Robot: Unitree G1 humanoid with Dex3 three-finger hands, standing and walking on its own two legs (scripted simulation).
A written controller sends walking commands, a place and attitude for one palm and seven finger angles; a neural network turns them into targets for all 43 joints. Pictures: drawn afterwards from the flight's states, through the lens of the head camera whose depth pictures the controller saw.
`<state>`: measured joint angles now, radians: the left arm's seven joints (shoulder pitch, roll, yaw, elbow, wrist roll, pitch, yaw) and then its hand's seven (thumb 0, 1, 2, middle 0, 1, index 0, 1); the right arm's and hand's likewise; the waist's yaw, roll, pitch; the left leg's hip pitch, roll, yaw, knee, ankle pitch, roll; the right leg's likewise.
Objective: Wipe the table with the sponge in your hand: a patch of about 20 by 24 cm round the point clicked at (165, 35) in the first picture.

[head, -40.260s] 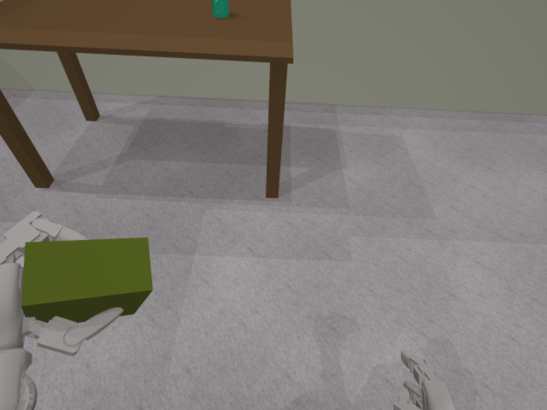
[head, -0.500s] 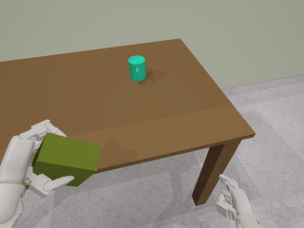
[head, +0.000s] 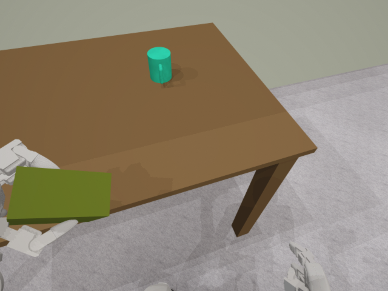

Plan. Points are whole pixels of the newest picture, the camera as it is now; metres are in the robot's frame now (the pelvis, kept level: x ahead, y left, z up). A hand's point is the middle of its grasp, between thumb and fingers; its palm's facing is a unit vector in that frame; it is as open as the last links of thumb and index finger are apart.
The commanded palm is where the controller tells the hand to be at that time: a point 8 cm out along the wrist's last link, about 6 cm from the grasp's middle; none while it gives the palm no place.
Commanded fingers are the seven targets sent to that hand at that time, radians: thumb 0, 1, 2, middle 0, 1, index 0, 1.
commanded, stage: step back with the hand held close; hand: left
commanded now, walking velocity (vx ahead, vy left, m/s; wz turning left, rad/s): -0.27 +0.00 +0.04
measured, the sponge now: (72, 199) +0.22 +0.20 +0.15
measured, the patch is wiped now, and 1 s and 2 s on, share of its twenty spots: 1.00 1.00 1.00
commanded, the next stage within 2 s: stop stepping back and stand still in 1.04 s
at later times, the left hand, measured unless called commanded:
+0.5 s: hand (21, 220) +0.18 +0.24 +0.18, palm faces +0.37 -0.82 -0.43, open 10.1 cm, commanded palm +0.12 +0.28 +0.21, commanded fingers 0.00 0.10 1.30 -1.20 -1.60 -1.20 -1.60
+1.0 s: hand out of the picture +0.08 +0.21 +0.19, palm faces +0.31 -0.86 -0.42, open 10.1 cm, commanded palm +0.03 +0.27 +0.21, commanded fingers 0.00 0.10 1.30 -1.20 -1.60 -1.20 -1.60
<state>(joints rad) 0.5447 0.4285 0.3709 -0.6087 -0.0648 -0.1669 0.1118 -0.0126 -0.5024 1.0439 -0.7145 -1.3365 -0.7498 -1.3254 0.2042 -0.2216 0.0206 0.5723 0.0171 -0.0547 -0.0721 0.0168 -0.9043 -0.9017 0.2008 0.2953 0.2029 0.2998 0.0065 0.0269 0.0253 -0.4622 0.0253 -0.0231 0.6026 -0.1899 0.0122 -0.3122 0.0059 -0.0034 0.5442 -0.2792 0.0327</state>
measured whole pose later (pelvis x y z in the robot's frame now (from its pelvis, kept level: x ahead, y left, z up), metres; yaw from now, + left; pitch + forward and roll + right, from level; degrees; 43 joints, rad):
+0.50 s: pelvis -0.04 +0.00 -0.01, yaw +1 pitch +1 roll -4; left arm 0.47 0.42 0.40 -0.62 -0.05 -0.19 0.12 -0.01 -0.50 1.04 -0.72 -1.34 -0.75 -1.33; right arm 0.20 -0.21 0.02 0.55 0.01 -0.08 -0.06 0.01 -0.90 -0.90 0.20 0.30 0.20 0.30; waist 0.01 0.03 0.05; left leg -0.53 0.04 -0.05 0.66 -0.18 0.01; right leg -0.35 0.05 0.00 0.59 -0.26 0.02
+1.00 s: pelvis -0.14 -0.01 +0.01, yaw -1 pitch +2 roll -2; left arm 0.47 0.40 0.33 -0.62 -0.05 -0.17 0.11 -0.01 -0.50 1.04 -0.72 -1.34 -0.75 -1.33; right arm 0.16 -0.19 0.01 0.61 0.01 -0.08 -0.04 0.01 -0.90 -0.90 0.20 0.30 0.21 0.30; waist 0.02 0.02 0.04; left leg -0.54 0.03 -0.04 0.85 -0.38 -0.03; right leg -0.31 0.06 -0.01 0.49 -0.20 -0.03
